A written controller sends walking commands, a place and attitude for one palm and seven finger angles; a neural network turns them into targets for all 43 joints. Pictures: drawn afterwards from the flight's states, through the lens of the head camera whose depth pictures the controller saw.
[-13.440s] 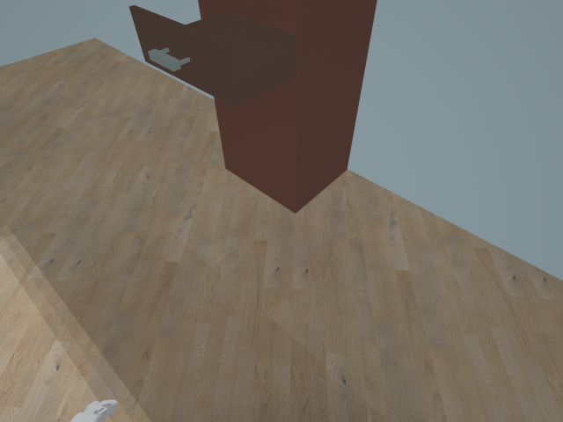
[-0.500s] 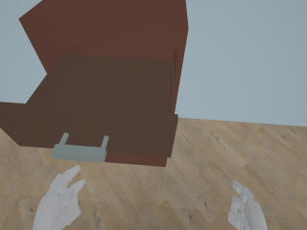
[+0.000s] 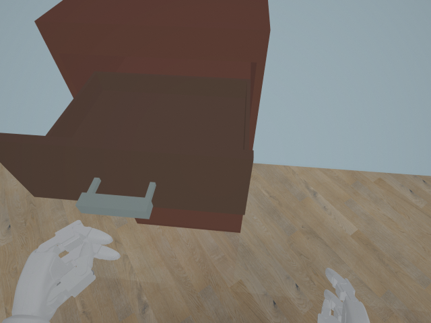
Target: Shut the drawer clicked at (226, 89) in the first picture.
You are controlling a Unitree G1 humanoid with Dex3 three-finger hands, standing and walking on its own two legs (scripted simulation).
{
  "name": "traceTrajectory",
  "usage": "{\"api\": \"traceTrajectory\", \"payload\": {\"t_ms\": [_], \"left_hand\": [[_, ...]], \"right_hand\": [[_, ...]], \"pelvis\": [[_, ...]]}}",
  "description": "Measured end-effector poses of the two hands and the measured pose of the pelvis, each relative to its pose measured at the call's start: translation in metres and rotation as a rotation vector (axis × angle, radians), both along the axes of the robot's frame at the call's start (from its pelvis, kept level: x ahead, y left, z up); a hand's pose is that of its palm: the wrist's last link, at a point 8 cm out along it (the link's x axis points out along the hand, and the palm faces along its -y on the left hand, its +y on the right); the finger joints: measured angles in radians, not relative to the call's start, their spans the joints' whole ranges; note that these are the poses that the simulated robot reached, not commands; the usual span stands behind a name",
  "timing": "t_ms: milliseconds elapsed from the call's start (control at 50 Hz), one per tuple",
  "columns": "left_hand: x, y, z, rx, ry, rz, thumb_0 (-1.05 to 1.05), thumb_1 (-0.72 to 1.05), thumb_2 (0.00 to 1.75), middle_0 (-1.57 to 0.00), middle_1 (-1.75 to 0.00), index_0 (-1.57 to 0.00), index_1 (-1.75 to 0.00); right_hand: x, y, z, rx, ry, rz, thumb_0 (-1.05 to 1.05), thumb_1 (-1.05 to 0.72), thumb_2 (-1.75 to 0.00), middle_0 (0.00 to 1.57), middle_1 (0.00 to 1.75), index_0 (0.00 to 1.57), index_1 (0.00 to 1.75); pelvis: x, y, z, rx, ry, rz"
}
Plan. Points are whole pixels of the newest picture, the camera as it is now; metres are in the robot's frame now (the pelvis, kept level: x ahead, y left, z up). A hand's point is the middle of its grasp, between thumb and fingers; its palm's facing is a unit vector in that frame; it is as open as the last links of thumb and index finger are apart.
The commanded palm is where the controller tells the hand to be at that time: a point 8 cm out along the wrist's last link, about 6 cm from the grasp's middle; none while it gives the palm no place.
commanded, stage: raise the hand and make a fist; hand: left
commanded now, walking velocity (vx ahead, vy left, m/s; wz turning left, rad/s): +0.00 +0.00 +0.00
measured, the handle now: (119, 195) +0.33 +0.19 +0.07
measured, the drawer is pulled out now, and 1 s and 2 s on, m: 0.29 0.29 0.29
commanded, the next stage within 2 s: bring the fist close to the handle in 1.10 s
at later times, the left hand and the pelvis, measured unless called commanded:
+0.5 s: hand (93, 285) +0.16 +0.16 +0.13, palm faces -0.06 -0.99 -0.09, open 3.1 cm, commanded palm +0.10 +0.22 +0.15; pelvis +0.01 +0.02 +0.01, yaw +1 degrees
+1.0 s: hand (76, 277) +0.16 +0.17 +0.16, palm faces +0.01 -0.99 -0.15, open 3.3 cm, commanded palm +0.10 +0.22 +0.17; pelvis +0.02 -0.01 +0.02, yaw +1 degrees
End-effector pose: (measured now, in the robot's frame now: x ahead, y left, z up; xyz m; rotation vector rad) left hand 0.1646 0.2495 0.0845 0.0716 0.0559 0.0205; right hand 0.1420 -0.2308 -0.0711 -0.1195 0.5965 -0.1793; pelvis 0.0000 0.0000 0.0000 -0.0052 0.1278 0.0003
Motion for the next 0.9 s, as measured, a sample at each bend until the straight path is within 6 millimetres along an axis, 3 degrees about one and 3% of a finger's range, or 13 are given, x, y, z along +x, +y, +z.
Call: {"api": "traceTrajectory", "payload": {"t_ms": [60,180,360,500,740,900], "left_hand": [[-0.013,0.005,0.005,0.018,-0.002,0.027,0.01,0.91,0.9,-0.88,-1.05,-0.88,-1.05],[-0.027,-0.018,-0.001,-0.018,0.055,-0.076,0.01,0.91,0.9,-1.0,-1.18,-1.0,-1.18],[-0.024,-0.014,0.047,0.027,-0.134,-0.018,0.01,0.9,0.9,-1.19,-1.37,-1.19,-1.38],[-0.025,-0.033,0.053,0.013,-0.061,-0.086,0.01,0.91,0.9,-1.31,-1.51,-1.32,-1.52],[-0.031,-0.03,0.093,0.086,-0.145,-0.029,0.01,0.9,0.9,-1.39,-1.59,-1.39,-1.6],[-0.025,-0.028,0.079,0.07,-0.043,-0.046,0.01,0.9,0.9,-1.4,-1.6,-1.4,-1.6]], "right_hand": [[0.003,0.0,0.002,-0.023,0.01,0.026,0.02,-0.9,-0.9,0.2,0.3,0.2,0.3],[0.029,0.013,0.016,-0.053,-0.08,0.096,0.02,-0.9,-0.9,0.2,0.3,0.2,0.3],[0.072,0.053,0.041,0.013,-0.225,0.179,0.02,-0.9,-0.9,0.2,0.3,0.2,0.3],[0.085,0.071,0.056,0.056,-0.286,0.219,0.02,-0.9,-0.9,0.2,0.3,0.2,0.3],[0.075,0.049,0.055,0.048,-0.262,0.211,0.02,-0.9,-0.9,0.2,0.3,0.2,0.3],[0.068,0.023,0.057,0.027,-0.265,0.151,0.02,-0.9,-0.9,0.2,0.3,0.2,0.3]], "pelvis": [[0.002,0.006,0.001,-0.006,-0.004,0.008],[0.002,0.018,0.001,-0.016,-0.007,0.018],[0.01,0.023,0.004,-0.02,-0.036,0.022],[0.013,0.023,0.009,-0.015,-0.068,0.019],[0.015,0.01,0.017,-0.013,-0.106,0.024],[0.016,-0.001,0.022,-0.007,-0.113,0.015]]}}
